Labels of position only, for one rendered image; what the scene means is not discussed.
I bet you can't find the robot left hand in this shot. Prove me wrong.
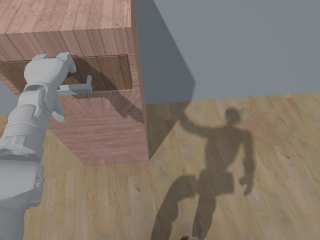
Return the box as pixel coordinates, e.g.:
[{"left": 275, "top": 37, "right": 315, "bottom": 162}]
[{"left": 24, "top": 52, "right": 77, "bottom": 123}]

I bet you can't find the cabinet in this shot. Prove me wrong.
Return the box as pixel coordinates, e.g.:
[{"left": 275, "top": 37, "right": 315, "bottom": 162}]
[{"left": 0, "top": 0, "right": 149, "bottom": 167}]

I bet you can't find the drawer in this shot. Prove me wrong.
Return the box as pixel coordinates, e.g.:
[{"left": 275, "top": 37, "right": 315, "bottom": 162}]
[{"left": 0, "top": 54, "right": 132, "bottom": 93}]

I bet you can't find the left robot forearm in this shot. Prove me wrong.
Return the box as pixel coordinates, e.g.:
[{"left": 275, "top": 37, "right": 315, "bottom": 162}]
[{"left": 0, "top": 81, "right": 57, "bottom": 164}]

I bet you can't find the robot left upper arm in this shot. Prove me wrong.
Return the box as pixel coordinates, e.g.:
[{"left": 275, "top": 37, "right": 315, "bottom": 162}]
[{"left": 0, "top": 159, "right": 45, "bottom": 240}]

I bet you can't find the handle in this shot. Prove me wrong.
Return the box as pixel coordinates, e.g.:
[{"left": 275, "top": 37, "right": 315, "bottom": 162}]
[{"left": 56, "top": 75, "right": 93, "bottom": 96}]

